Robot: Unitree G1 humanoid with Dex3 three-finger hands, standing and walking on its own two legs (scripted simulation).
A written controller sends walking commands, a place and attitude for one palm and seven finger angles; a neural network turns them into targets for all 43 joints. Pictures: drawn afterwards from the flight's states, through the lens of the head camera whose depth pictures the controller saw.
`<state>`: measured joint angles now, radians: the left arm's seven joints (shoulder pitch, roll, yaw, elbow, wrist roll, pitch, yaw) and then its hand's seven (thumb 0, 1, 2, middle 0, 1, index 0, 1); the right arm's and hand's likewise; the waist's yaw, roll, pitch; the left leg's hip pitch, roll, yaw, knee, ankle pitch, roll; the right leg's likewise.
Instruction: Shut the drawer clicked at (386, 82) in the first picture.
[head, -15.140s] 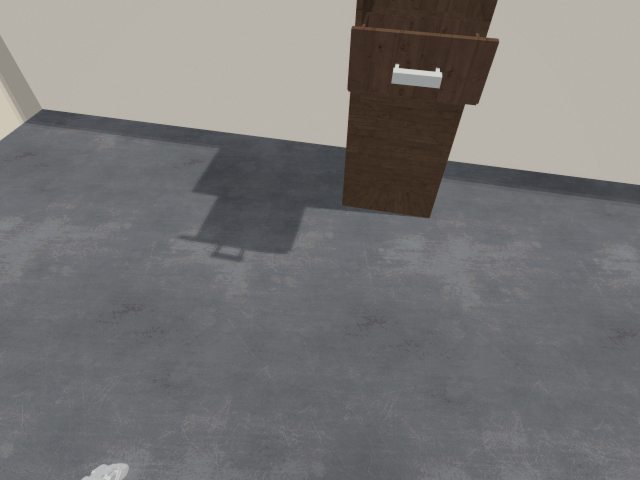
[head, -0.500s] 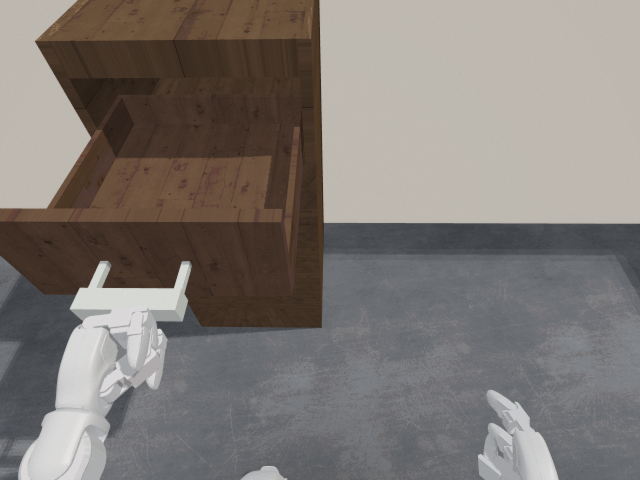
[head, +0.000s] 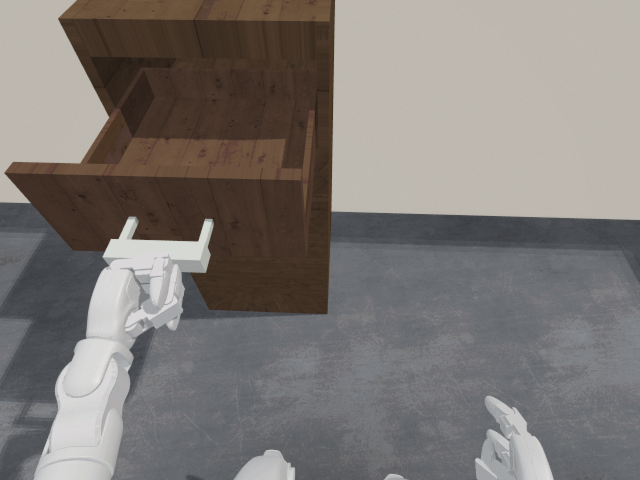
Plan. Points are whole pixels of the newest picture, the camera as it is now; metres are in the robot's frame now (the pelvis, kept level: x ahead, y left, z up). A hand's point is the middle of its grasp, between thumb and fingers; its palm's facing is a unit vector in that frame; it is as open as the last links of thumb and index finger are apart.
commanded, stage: push the drawer shut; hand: left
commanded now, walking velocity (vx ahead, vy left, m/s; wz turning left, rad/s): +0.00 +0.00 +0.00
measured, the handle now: (164, 240) +0.38 +0.23 +0.07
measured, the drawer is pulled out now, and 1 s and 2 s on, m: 0.27 0.14 0.02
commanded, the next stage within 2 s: none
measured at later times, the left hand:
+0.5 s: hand (192, 247) +0.38 +0.20 +0.07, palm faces +0.02 -1.00 -0.04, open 3.1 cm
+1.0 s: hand (202, 214) +0.43 +0.20 +0.07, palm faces +0.03 -1.00 -0.04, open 3.1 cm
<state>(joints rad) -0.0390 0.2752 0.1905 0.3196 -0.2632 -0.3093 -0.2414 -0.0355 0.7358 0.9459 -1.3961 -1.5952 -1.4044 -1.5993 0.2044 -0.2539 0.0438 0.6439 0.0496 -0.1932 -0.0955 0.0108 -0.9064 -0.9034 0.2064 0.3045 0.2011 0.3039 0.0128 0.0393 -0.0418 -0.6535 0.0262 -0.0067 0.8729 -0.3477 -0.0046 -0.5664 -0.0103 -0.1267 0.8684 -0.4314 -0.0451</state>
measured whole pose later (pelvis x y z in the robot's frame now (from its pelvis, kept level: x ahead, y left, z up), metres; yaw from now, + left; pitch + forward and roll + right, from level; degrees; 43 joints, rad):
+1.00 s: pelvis +0.00 +0.01 +0.00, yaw -2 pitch +11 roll -1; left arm -0.60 0.37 0.29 0.93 -0.17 -0.40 -0.21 0.01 0.77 0.95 -1.40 -1.60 -1.40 -1.60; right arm 0.28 -0.26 0.03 0.67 0.03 -0.07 -0.05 0.01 -0.91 -0.90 0.21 0.30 0.20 0.30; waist -0.06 0.02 -0.06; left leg -0.74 0.04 0.01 0.89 -0.35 0.00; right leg -0.66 0.00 -0.10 0.88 -0.42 -0.04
